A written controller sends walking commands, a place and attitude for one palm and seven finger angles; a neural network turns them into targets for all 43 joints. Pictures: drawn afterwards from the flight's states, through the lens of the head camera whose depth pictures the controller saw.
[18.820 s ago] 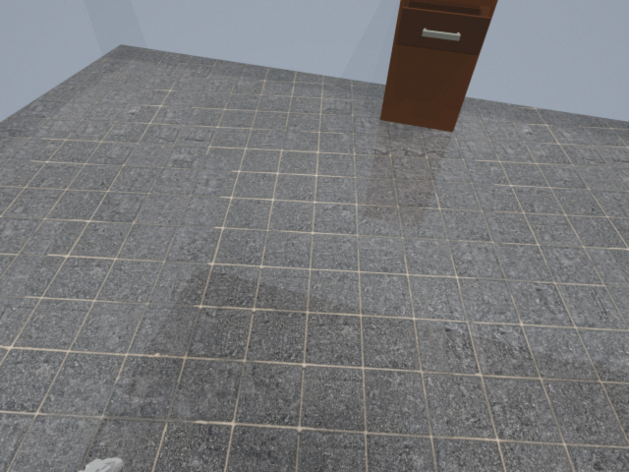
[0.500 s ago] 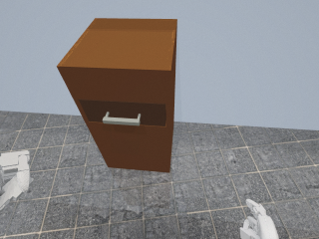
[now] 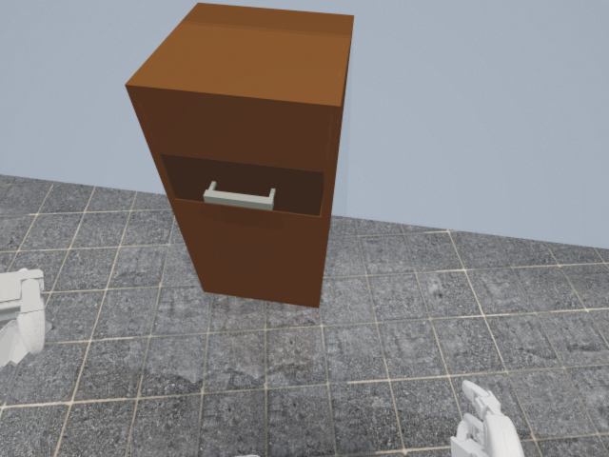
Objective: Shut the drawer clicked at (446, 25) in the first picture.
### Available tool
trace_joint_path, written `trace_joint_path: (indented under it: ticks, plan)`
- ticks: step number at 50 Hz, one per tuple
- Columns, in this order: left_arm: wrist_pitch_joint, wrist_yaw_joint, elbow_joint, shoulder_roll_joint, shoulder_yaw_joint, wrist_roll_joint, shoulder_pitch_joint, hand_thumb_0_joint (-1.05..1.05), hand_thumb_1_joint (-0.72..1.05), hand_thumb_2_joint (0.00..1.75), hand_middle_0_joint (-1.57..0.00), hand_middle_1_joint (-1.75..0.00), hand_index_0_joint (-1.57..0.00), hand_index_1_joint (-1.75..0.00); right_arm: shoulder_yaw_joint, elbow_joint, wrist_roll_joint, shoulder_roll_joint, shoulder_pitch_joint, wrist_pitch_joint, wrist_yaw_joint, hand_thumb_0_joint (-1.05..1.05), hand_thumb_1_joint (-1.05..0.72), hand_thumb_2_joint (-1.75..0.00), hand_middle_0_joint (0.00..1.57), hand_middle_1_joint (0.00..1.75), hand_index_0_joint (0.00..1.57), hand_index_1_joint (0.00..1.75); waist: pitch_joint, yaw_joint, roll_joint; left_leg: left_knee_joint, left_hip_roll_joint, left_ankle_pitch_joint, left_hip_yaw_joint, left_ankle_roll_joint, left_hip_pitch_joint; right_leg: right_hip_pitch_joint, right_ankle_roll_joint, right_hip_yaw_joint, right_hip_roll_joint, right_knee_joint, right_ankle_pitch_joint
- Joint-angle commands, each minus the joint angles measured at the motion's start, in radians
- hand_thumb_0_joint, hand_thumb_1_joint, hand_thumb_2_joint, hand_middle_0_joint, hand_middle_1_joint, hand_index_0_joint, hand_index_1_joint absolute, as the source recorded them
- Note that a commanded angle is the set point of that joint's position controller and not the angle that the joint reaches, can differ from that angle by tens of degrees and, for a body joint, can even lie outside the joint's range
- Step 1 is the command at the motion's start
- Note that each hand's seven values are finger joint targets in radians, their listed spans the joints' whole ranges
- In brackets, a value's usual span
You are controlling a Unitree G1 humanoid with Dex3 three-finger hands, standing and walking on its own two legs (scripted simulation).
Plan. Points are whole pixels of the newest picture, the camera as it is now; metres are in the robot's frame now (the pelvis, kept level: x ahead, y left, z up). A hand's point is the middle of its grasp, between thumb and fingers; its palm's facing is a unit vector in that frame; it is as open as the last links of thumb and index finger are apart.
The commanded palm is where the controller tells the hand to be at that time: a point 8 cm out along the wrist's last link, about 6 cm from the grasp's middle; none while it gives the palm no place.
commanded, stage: step back with the hand held close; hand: left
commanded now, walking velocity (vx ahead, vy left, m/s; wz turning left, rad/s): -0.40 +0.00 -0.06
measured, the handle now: (240, 194) +0.70 +0.19 -0.17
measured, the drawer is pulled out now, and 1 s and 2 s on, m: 0.00 0.00 0.00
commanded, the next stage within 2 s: stop stepping back and stand still in 0.74 s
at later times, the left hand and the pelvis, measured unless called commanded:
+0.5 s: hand (25, 395) +0.14 +0.22 +0.18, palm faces +0.30 -0.81 -0.50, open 3.3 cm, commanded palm +0.07 +0.28 +0.19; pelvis -0.07 +0.00 +0.00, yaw -1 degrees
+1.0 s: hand out of the picture +0.06 +0.28 +0.18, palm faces +0.29 -0.87 -0.40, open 3.3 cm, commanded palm +0.02 +0.32 +0.19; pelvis -0.14 +0.06 -0.01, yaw -6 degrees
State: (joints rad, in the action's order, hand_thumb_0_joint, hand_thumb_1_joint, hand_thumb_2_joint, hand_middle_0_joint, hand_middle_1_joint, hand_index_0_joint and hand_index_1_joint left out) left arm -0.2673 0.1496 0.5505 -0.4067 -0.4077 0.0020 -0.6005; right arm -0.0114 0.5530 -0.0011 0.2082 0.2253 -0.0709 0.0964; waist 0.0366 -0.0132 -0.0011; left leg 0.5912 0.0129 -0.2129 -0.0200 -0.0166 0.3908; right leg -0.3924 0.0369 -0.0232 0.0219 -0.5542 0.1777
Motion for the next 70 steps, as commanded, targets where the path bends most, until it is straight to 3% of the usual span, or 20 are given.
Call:
trace_joint_path:
  ticks: [1,7,12,17,21,23,33,37,42,44,46,49,51,56,58,59,61,63,66,70]
  plan:
    - [-0.072,0.01,0.204,-0.139,-0.121,-0.017,-0.001,0.0,0.9,0.9,-1.4,-1.6,-1.4,-1.6,-0.062,-0.141,0.0,0.127,-0.115,-0.057,-0.006,0.0,-0.9,-0.9,0.2,0.3,0.2,0.3,-0.13,0.011,0.021,-0.137,-0.053,-0.23,-0.039,-0.043,0.23,0.282,-0.045,-0.118,0.032,0.04,-0.168]
    - [-0.072,0.029,0.228,-0.147,-0.101,-0.037,0.013,0.0,0.9,0.9,-1.4,-1.6,-1.4,-1.6,-0.065,-0.096,0.007,0.107,-0.116,-0.031,-0.01,0.0,-0.9,-0.9,0.2,0.3,0.2,0.3,-0.155,-0.005,0.097,-0.002,0.006,-0.092,0.006,0.004,-0.126,-0.082,-0.09,-0.116,0.121,0.229,0.103]
    - [-0.096,0.021,0.258,-0.129,-0.127,-0.002,0.016,0.0,0.9,0.9,-1.4,-1.6,-1.4,-1.6,-0.064,-0.141,0.007,0.135,-0.147,-0.058,0.012,0.0,-0.9,-0.9,0.2,0.3,0.2,0.3,-0.125,0.011,-0.271,-0.474,-0.298,-0.524,-0.334,-0.154,0.45,0.373,-0.002,0.006,-0.124,-0.371,0.08]
    - [-0.116,-0.001,0.234,-0.13,-0.119,-0.025,-0.044,0.0,0.9,0.9,-1.4,-1.6,-1.4,-1.6,-0.058,-0.093,0.033,0.129,-0.125,-0.099,-0.01,0.0,-0.9,-0.9,0.2,0.3,0.2,0.3,-0.109,0.01,-0.182,-0.263,-0.206,-0.169,-0.195,-0.107,0.176,0.198,-0.046,-0.03,-0.079,-0.021,0.141]
    - [-0.143,-0.007,0.25,-0.177,-0.101,-0.035,0.046,0.0,0.9,0.9,-1.4,-1.6,-1.4,-1.6,-0.049,-0.033,0.031,0.097,-0.082,-0.084,-0.024,0.0,-0.9,-0.9,0.2,0.3,0.2,0.3,-0.318,-0.021,-0.012,-0.008,-0.07,0.5,0.035,0.0,-0.312,0.042,-0.035,-0.13,0.076,0.127,-0.597]
    - [-0.119,-0.009,0.239,-0.187,-0.108,-0.044,0.02,0.0,0.9,0.9,-1.4,-1.6,-1.4,-1.6,-0.066,-0.073,0.003,0.105,-0.112,-0.079,-0.018,0.0,-0.9,-0.9,0.2,0.3,0.2,0.3,-0.347,-0.011,0.098,0.02,-0.043,0.376,0.051,-0.003,-0.336,0.045,0.009,-0.09,0.084,0.133,-0.585]
    - [-0.131,-0.001,0.19,-0.188,-0.108,-0.062,0.006,0.0,0.9,0.9,-1.4,-1.6,-1.4,-1.6,-0.046,-0.093,0.005,0.117,-0.147,-0.061,0.003,0.0,-0.9,-0.9,0.2,0.3,0.2,0.3,-0.044,-0.013,-0.032,-0.088,-0.084,-0.054,-0.079,0.006,-0.273,-0.247,-0.084,-0.084,0.026,0.23,0.235]
    - [-0.128,-0.015,0.209,-0.172,-0.135,-0.055,-0.003,0.0,0.9,0.9,-1.4,-1.6,-1.4,-1.6,-0.058,-0.111,0.034,0.152,-0.147,-0.084,0.003,0.0,-0.9,-0.9,0.2,0.3,0.2,0.3,-0.144,0.011,-0.266,-0.617,-0.334,-0.551,-0.369,-0.077,0.209,0.294,-0.05,0.019,-0.163,-0.286,0.295]
    - [-0.1,-0.016,0.277,-0.161,-0.087,-0.076,-0.055,0.0,0.9,0.9,-1.4,-1.6,-1.4,-1.6,-0.057,-0.084,0.027,0.106,-0.107,-0.094,-0.039,0.0,-0.9,-0.9,0.2,0.3,0.2,0.3,-0.259,0.031,-0.207,-0.351,-0.196,-0.179,-0.058,0.027,-0.095,0.152,-0.114,0.043,-0.074,0.049,0.369]
    - [-0.09,-0.006,0.315,-0.196,-0.106,-0.075,-0.054,0.0,0.9,0.9,-1.4,-1.6,-1.4,-1.6,-0.057,-0.068,0.023,0.1,-0.058,-0.081,-0.035,0.0,-0.9,-0.9,0.2,0.3,0.2,0.3,-0.232,-0.002,0.022,0.128,-0.04,-0.051,0.029,0.076,-0.351,-0.237,-0.203,-0.245,0.18,0.371,0.413]
    - [-0.062,0.01,0.332,-0.208,-0.105,-0.057,0.073,0.0,0.9,0.9,-1.4,-1.6,-1.4,-1.6,-0.032,-0.069,0.031,0.086,-0.079,-0.079,-0.024,0.0,-0.9,-0.9,0.2,0.3,0.2,0.3,-0.144,-0.001,0.161,0.3,-0.022,-0.076,-0.009,0.059,-0.273,-0.287,-0.228,-0.238,0.266,0.361,0.324]
    - [0.024,0.001,0.224,-0.102,-0.021,-0.048,0.163,0.0,0.9,0.9,-1.4,-1.6,-1.4,-1.6,-0.03,-0.069,0.011,0.116,-0.11,-0.073,0.009,0.0,-0.9,-0.9,0.2,0.3,0.2,0.3,0.018,-0.035,0.001,-0.042,-0.073,-0.173,-0.074,0.037,-0.24,-0.311,-0.102,0.002,0.078,0.071,0.463]
    - [0.007,0.01,0.252,-0.16,-0.078,-0.047,0.175,0.0,0.9,0.9,-1.4,-1.6,-1.4,-1.6,-0.015,-0.072,0.015,0.115,-0.107,-0.117,0.012,0.0,-0.9,-0.9,0.2,0.3,0.2,0.3,-0.06,-0.006,-0.348,-0.562,-0.277,-0.563,-0.474,0.023,-0.076,-0.069,-0.035,0.042,-0.092,-0.306,0.407]
    - [0.048,-0.003,0.302,-0.133,-0.063,-0.055,-0.114,0.0,0.9,0.9,-1.4,-1.6,-1.4,-1.6,-0.022,-0.123,0.024,0.085,-0.129,-0.096,-0.04,0.0,-0.9,-0.9,0.2,0.3,0.2,0.3,-0.178,0.04,-0.208,-0.575,-0.161,-0.352,-0.123,0.143,0.002,0.294,-0.072,0.159,-0.15,-0.184,0.378]
    - [0.058,-0.005,0.345,-0.151,-0.061,-0.05,-0.159,0.0,0.9,0.9,-1.4,-1.6,-1.4,-1.6,-0.026,-0.129,0.023,0.094,-0.131,-0.069,-0.044,0.0,-0.9,-0.9,0.2,0.3,0.2,0.3,-0.133,0.03,-0.101,-0.266,-0.066,-0.304,0.034,0.11,0.061,0.321,-0.137,0.082,-0.07,0.172,0.395]
    - [0.069,-0.006,0.355,-0.152,-0.078,-0.056,-0.179,0.0,0.9,0.9,-1.4,-1.6,-1.4,-1.6,-0.03,-0.119,0.014,0.085,-0.098,-0.053,-0.044,0.0,-0.9,-0.9,0.2,0.3,0.2,0.3,-0.149,0.01,0.114,0.128,0.001,-0.183,0.102,0.084,-0.04,0.123,-0.206,-0.11,0.118,0.316,0.353]
    - [0.05,0.006,0.485,-0.272,-0.186,-0.071,0.029,0.0,0.9,0.9,-1.4,-1.6,-1.4,-1.6,-0.014,-0.097,0.029,0.088,-0.108,-0.038,-0.045,0.0,-0.9,-0.9,0.2,0.3,0.2,0.3,-0.106,-0.011,0.147,0.53,-0.064,-0.132,-0.005,0.049,0.089,-0.095,-0.306,-0.252,0.346,0.33,0.303]
    - [0.058,0.022,0.237,-0.143,-0.109,-0.051,0.063,0.0,0.9,0.9,-1.4,-1.6,-1.4,-1.6,-0.015,-0.06,0.034,0.076,-0.089,-0.058,-0.029,0.0,-0.9,-0.9,0.2,0.3,0.2,0.3,-0.074,-0.025,0.138,0.309,-0.095,-0.16,0.002,0.02,-0.033,-0.167,-0.197,-0.172,0.271,0.341,0.588]
    - [0.062,0.032,0.19,-0.114,-0.057,-0.036,0.078,0.0,0.9,0.9,-1.4,-1.6,-1.4,-1.6,-0.016,-0.042,0.008,0.11,-0.094,-0.082,0.011,0.0,-0.9,-0.9,0.2,0.3,0.2,0.3,-0.004,-0.022,-0.072,-0.081,-0.079,-0.138,0.031,-0.01,-0.163,-0.111,-0.144,-0.051,0.163,0.135,0.401]
    - [0.016,0.012,0.275,-0.153,-0.088,-0.031,0.054,0.0,0.9,0.9,-1.4,-1.6,-1.4,-1.6,-0.005,-0.065,0.011,0.105,-0.1,-0.098,0.004,0.0,-0.9,-0.9,0.2,0.3,0.2,0.3,-0.053,-0.013,-0.22,-0.359,-0.25,-0.273,-0.304,-0.085,-0.005,0.089,-0.037,0.07,-0.011,-0.132,0.268]
